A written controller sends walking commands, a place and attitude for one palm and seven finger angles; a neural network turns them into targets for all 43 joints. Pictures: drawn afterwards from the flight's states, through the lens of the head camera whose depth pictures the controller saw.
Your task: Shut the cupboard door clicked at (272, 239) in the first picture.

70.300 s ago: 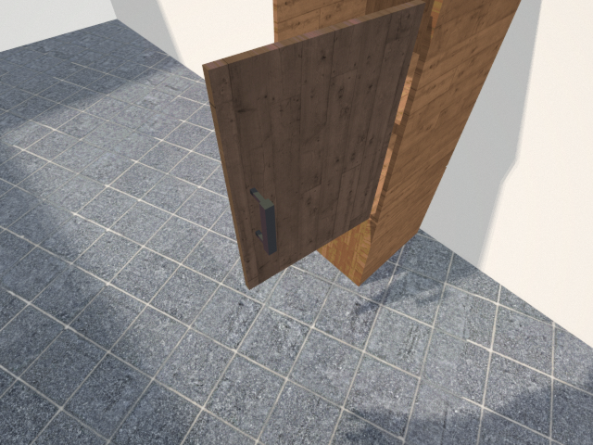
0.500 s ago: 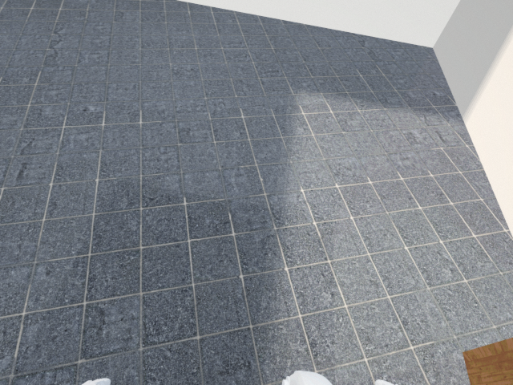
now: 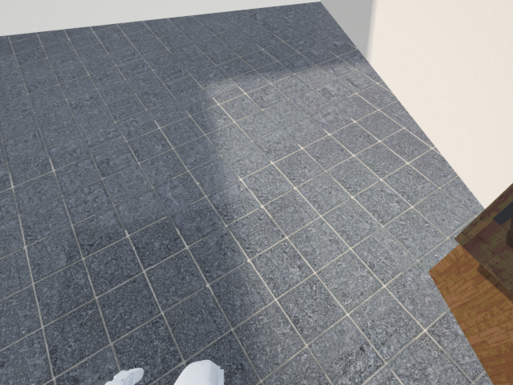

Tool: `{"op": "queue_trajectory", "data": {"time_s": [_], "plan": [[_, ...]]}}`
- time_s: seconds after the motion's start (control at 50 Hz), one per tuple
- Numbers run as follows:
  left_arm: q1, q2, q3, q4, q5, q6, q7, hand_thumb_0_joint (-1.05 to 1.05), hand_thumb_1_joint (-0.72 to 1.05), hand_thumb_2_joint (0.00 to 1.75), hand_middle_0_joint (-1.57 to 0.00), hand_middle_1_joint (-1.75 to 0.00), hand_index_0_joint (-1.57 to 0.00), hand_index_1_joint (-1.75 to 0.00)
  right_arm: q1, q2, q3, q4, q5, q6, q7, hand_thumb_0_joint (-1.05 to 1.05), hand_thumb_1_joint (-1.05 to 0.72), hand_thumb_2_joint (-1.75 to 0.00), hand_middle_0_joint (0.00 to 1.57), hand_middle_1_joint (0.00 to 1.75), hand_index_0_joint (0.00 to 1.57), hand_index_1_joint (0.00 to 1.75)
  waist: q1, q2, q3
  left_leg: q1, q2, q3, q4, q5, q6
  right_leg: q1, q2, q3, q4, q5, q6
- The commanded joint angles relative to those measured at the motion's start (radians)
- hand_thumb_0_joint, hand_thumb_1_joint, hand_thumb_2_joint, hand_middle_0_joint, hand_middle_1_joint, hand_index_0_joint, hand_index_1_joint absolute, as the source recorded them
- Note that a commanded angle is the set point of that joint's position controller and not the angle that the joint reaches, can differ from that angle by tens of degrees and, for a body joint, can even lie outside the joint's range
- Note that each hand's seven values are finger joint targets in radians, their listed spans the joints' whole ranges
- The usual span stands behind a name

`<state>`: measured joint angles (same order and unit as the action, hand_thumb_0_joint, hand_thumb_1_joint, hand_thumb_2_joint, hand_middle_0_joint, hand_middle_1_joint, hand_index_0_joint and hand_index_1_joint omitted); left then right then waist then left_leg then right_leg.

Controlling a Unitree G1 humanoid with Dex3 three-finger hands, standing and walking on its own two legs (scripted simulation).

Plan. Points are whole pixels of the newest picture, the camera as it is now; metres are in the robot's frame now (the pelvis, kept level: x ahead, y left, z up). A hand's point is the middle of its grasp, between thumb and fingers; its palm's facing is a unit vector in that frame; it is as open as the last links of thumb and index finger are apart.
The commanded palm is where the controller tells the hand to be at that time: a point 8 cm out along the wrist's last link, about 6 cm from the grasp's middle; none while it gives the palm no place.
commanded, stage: turn to face it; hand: left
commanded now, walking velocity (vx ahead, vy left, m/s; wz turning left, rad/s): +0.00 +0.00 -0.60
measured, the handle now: out of the picture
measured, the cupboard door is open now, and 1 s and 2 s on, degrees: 17 17 17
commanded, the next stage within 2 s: take the last steps up to it in 1.62 s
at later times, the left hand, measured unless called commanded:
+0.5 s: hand (132, 367) +0.17 +0.24 -0.17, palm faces -0.25 -0.95 -0.19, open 7.4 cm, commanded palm none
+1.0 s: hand (187, 346) +0.20 +0.14 -0.16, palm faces -0.53 -0.82 -0.23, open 7.4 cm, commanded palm none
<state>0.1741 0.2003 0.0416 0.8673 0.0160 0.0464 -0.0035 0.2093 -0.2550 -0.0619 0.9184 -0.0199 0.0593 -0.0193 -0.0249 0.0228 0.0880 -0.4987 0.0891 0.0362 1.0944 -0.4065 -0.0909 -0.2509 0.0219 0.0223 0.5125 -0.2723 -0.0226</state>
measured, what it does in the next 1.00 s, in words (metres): steps on the spot, turning right: left foot, then right foot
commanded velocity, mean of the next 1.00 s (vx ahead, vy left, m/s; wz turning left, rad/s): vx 0.00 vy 0.00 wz -0.60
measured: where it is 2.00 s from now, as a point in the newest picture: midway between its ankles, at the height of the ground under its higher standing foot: outside the picture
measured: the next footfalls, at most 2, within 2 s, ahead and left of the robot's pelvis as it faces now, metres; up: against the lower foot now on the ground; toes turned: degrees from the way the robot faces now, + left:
left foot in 0.20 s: +0.07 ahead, +0.14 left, +0.00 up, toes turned -5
right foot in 0.68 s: +0.00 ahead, -0.10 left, +0.00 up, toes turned -29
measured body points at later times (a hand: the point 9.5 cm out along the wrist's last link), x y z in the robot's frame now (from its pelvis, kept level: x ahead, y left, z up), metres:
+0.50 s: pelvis +0.02 +0.05 +0.01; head +0.08 +0.08 +0.45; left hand +0.18 +0.29 -0.15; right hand +0.02 -0.21 -0.11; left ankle +0.03 +0.14 -0.74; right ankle -0.05 -0.10 -0.65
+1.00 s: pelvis +0.03 +0.02 +0.00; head +0.06 -0.01 +0.45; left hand +0.23 +0.19 -0.14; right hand -0.04 -0.25 -0.14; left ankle +0.11 +0.14 -0.69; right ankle -0.03 -0.08 -0.74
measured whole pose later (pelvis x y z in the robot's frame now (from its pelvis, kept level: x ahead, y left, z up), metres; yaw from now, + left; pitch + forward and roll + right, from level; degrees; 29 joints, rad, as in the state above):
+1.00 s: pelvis +0.03 +0.02 +0.00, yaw -34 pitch +1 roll +0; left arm 0.20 0.21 0.05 0.89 0.02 0.05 -0.01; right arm 0.16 -0.24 -0.05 0.89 -0.02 0.05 -0.01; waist 0.00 0.00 0.07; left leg -0.47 0.07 0.01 0.92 -0.40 -0.10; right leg -0.27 0.04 0.08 0.49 -0.25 -0.02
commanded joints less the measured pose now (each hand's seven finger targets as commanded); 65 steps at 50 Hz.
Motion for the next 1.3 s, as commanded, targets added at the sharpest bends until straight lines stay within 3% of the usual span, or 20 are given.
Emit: {"op": "queue_trajectory", "data": {"time_s": [0.0,0.14,0.16,0.18,0.2,0.32,0.48,0.58,0.62,0.64,0.66,0.68,0.8,0.96,1.04,1.06,1.08,1.1,1.16,1.28], "plan": [[0.023,0.227,0.072,-0.063,0.010,-0.025,0.010,0.00,0.90,0.90,-0.20,-0.30,-0.20,-0.30,-0.019,-0.066,-0.014,-0.093,0.004,-0.027,-0.001,0.00,-0.90,-0.90,0.20,0.30,0.20,0.30,0.033,-0.153,-0.118,-0.012,-0.018,-0.017,-0.114,0.014,-0.006,0.085,-0.230,0.251,-0.167,0.345,-0.164],[-0.017,0.217,0.082,-0.062,0.004,-0.008,0.006,0.00,0.90,0.90,-0.20,-0.30,-0.20,-0.30,0.068,-0.070,-0.009,-0.084,0.018,-0.057,-0.016,0.00,-0.90,-0.90,0.20,0.30,0.20,0.30,-0.016,-0.183,-0.158,0.312,-0.071,-0.011,-0.620,0.164,0.020,-0.047,-0.160,0.321,-0.028,0.329,-0.089],[-0.013,0.170,0.073,-0.075,-0.006,-0.003,0.004,0.00,0.90,0.90,-0.20,-0.30,-0.20,-0.30,0.104,-0.124,-0.016,-0.074,0.013,-0.070,-0.021,0.00,-0.90,-0.90,0.20,0.30,0.20,0.30,-0.027,-0.045,-0.183,0.445,0.033,-0.099,-0.759,0.203,0.045,-0.148,-0.074,0.247,0.066,0.186,-0.034],[0.018,0.111,0.060,-0.089,-0.014,-0.002,-0.005,0.00,0.90,0.90,-0.20,-0.30,-0.20,-0.30,0.114,-0.224,-0.035,-0.084,0.001,-0.073,-0.020,0.00,-0.90,-0.90,0.20,0.30,0.20,0.30,-0.021,0.258,-0.191,0.521,0.291,-0.369,-0.818,0.304,0.137,-0.314,0.058,0.102,0.282,-0.220,0.031],[-0.004,0.133,0.062,-0.098,-0.004,0.000,-0.006,0.00,0.90,0.90,-0.20,-0.30,-0.20,-0.30,0.124,-0.243,-0.035,-0.094,-0.006,-0.067,-0.026,0.00,-0.90,-0.90,0.20,0.30,0.20,0.30,-0.031,0.258,-0.173,0.452,0.409,-0.424,-0.810,0.405,0.233,-0.322,0.022,0.044,0.484,-0.370,0.047],[0.010,0.125,0.069,-0.050,0.007,0.018,-0.039,0.00,0.90,0.90,-0.20,-0.30,-0.20,-0.30,0.007,-0.141,-0.002,-0.114,-0.010,-0.069,-0.034,0.00,-0.90,-0.90,0.20,0.30,0.20,0.30,0.027,0.146,-0.089,0.395,0.223,-0.076,-0.762,0.575,0.203,-0.321,-0.037,-0.011,0.649,-0.160,0.088],[-0.085,0.100,0.054,-0.078,0.006,0.018,-0.041,0.00,0.90,0.90,-0.20,-0.30,-0.20,-0.30,0.108,-0.150,-0.022,-0.058,-0.007,-0.066,-0.023,0.00,-0.90,-0.90,0.20,0.30,0.20,0.30,-0.024,0.182,-0.130,0.496,0.262,0.027,-0.708,0.698,0.218,-0.275,-0.060,-0.079,0.433,-0.147,0.085],[-0.072,0.106,0.049,-0.077,0.005,0.007,-0.037,0.00,0.90,0.90,-0.20,-0.30,-0.20,-0.30,0.075,-0.176,-0.035,-0.051,-0.009,-0.060,-0.012,0.00,-0.90,-0.90,0.20,0.30,0.20,0.30,-0.008,0.197,-0.124,0.423,0.291,0.066,-0.641,0.654,0.198,-0.115,-0.039,-0.116,0.197,-0.137,0.048],[0.023,0.128,0.057,-0.050,0.005,-0.002,-0.033,0.00,0.90,0.90,-0.20,-0.30,-0.20,-0.30,0.043,-0.183,-0.039,-0.055,-0.002,-0.058,-0.008,0.00,-0.90,-0.90,0.20,0.30,0.20,0.30,0.052,0.134,-0.155,0.337,0.259,0.123,-0.511,0.560,0.133,0.069,-0.030,-0.123,-0.019,0.065,0.024],[0.111,0.198,0.067,-0.025,0.012,-0.014,-0.025,0.00,0.90,0.90,-0.20,-0.30,-0.20,-0.30,0.042,-0.154,-0.035,-0.065,0.009,-0.057,0.000,0.00,-0.90,-0.90,0.20,0.30,0.20,0.30,0.093,-0.025,-0.203,0.221,0.193,0.178,-0.334,0.418,0.076,0.237,-0.127,0.003,-0.125,0.233,-0.018],[0.170,0.308,0.089,-0.010,0.016,-0.026,-0.009,0.00,0.90,0.90,-0.20,-0.30,-0.20,-0.30,-0.008,-0.067,-0.010,-0.118,0.011,-0.054,0.003,0.00,-0.90,-0.90,0.20,0.30,0.20,0.30,0.125,-0.350,-0.180,-0.077,0.016,0.201,-0.091,-0.209,0.015,0.349,-0.370,0.363,-0.155,0.604,-0.131],[0.191,0.327,0.091,-0.002,-0.001,-0.022,0.004,0.00,0.90,0.90,-0.20,-0.30,-0.20,-0.30,-0.018,-0.101,-0.010,-0.131,0.006,-0.036,-0.011,0.00,-0.90,-0.90,0.20,0.30,0.20,0.30,0.124,-0.301,-0.179,-0.108,0.006,0.049,0.059,-0.276,0.015,0.268,-0.454,0.407,-0.150,0.721,-0.212],[-0.013,0.214,0.061,-0.064,0.001,-0.030,0.016,0.00,0.90,0.90,-0.20,-0.30,-0.20,-0.30,-0.004,-0.091,-0.012,-0.079,0.001,-0.025,0.002,0.00,-0.90,-0.90,0.20,0.30,0.20,0.30,0.019,-0.168,-0.117,-0.048,0.022,-0.027,0.038,0.022,-0.005,0.074,-0.242,0.201,-0.171,0.404,-0.151],[0.043,0.235,0.075,-0.046,0.011,-0.024,0.006,0.00,0.90,0.90,-0.20,-0.30,-0.20,-0.30,-0.068,-0.072,-0.009,-0.119,0.009,-0.035,-0.002,0.00,-0.90,-0.90,0.20,0.30,0.20,0.30,0.051,-0.184,-0.129,0.022,-0.042,-0.017,-0.256,-0.014,-0.002,0.090,-0.220,0.322,-0.149,0.348,-0.173],[-0.016,0.231,0.080,-0.052,0.002,-0.012,0.007,0.00,0.90,0.90,-0.20,-0.30,-0.20,-0.30,0.054,-0.078,-0.006,-0.086,0.019,-0.055,-0.015,0.00,-0.90,-0.90,0.20,0.30,0.20,0.30,-0.011,-0.184,-0.173,0.289,-0.071,-0.011,-0.616,0.160,0.013,-0.013,-0.164,0.335,-0.033,0.368,-0.095],[-0.016,0.188,0.072,-0.061,-0.007,-0.008,0.006,0.00,0.90,0.90,-0.20,-0.30,-0.20,-0.30,0.088,-0.121,-0.011,-0.073,0.016,-0.066,-0.019,0.00,-0.90,-0.90,0.20,0.30,0.20,0.30,-0.023,-0.072,-0.199,0.437,0.007,-0.066,-0.747,0.223,0.031,-0.115,-0.089,0.277,0.045,0.249,-0.042],[0.014,0.127,0.059,-0.075,-0.015,-0.005,-0.003,0.00,0.90,0.90,-0.20,-0.30,-0.20,-0.30,0.099,-0.217,-0.028,-0.079,0.004,-0.071,-0.019,0.00,-0.90,-0.90,0.20,0.30,0.20,0.30,-0.020,0.223,-0.198,0.524,0.251,-0.322,-0.820,0.290,0.109,-0.290,0.049,0.140,0.236,-0.133,0.022],[-0.001,0.136,0.059,-0.086,-0.007,-0.003,-0.005,0.00,0.90,0.90,-0.20,-0.30,-0.20,-0.30,0.114,-0.249,-0.030,-0.092,-0.004,-0.064,-0.024,0.00,-0.90,-0.90,0.20,0.30,0.20,0.30,-0.027,0.276,-0.172,0.456,0.398,-0.416,-0.821,0.397,0.210,-0.319,0.036,0.043,0.446,-0.362,0.048],[0.021,0.169,0.082,-0.040,0.012,0.012,-0.024,0.00,0.90,0.90,-0.20,-0.30,-0.20,-0.30,-0.026,-0.161,-0.001,-0.128,-0.011,-0.064,-0.029,0.00,-0.90,-0.90,0.20,0.30,0.20,0.30,0.037,0.194,-0.065,0.286,0.280,-0.220,-0.822,0.397,0.206,-0.301,-0.023,0.045,0.670,-0.220,0.068],[-0.008,0.116,0.059,-0.037,0.003,0.014,-0.035,0.00,0.90,0.90,-0.20,-0.30,-0.20,-0.30,0.066,-0.144,-0.003,-0.086,-0.006,-0.067,-0.030,0.00,-0.90,-0.90,0.20,0.30,0.20,0.30,0.007,0.149,-0.125,0.460,0.231,-0.045,-0.733,0.660,0.216,-0.313,-0.044,-0.034,0.571,-0.153,0.088]]}}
